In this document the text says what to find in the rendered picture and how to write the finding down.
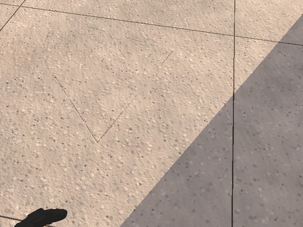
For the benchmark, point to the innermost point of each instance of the left robot hand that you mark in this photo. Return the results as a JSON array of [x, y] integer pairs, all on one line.
[[41, 217]]

